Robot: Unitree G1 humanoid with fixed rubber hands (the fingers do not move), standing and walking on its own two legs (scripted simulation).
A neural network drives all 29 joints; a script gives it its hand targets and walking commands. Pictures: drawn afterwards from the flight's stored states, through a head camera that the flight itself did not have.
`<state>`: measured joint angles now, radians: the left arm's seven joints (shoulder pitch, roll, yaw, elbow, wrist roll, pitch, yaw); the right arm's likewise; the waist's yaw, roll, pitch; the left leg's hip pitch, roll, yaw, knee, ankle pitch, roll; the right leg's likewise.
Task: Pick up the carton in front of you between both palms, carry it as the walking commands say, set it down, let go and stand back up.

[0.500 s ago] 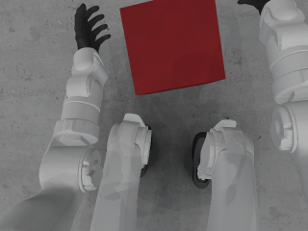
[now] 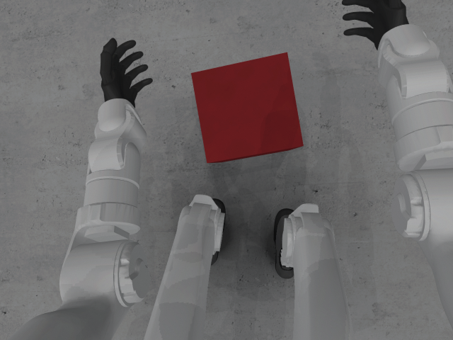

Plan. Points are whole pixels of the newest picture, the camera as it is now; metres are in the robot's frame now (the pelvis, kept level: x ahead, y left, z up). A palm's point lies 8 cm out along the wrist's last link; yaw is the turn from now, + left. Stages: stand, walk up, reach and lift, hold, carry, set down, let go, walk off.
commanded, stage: set down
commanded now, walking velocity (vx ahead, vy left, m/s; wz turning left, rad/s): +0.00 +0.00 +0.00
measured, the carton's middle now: (247, 117) +0.48 +0.02 -0.41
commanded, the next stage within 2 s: let go in 0.26 s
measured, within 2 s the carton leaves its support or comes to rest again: neither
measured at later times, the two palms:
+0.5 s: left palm (69, 102) +0.42 +0.20 +0.02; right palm out of the picture +0.49 -0.20 +0.02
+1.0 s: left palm out of the picture +0.30 +0.26 +0.15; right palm out of the picture +0.35 -0.20 +0.13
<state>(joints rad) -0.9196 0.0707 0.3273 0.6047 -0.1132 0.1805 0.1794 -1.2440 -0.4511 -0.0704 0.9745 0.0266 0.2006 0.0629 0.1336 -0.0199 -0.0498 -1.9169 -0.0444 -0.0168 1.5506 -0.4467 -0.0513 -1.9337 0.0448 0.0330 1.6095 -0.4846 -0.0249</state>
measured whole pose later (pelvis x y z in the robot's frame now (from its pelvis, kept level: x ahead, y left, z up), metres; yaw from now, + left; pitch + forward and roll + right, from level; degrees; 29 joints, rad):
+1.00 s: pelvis +0.12 +0.03 +0.22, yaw -3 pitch +14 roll -1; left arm 0.15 0.18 0.02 0.42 -0.04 0.01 -0.06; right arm -0.02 -0.20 -0.12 0.57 -0.04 0.00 0.00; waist 0.09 0.04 -0.04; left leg -0.55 -0.04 -0.04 0.61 -0.30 0.02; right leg -0.52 0.02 0.05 0.57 -0.31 0.02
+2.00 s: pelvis +0.12 +0.02 +0.23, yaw -2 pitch +0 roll -1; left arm 0.20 0.33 0.05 0.69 0.04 0.02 0.01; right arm 0.22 -0.33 -0.06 0.69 -0.04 0.01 -0.01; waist 0.00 -0.04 0.02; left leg -0.21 -0.03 -0.05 0.54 -0.31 0.02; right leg -0.18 0.02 0.04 0.50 -0.32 0.01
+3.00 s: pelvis +0.10 +0.02 +0.24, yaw -3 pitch -3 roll +0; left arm 0.15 0.38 0.01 0.97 0.03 -0.01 0.01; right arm 0.15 -0.37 -0.02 0.96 -0.02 -0.01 -0.01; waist 0.00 -0.02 0.03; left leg -0.12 -0.03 -0.03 0.38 -0.21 0.02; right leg -0.10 0.01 0.05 0.36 -0.22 0.01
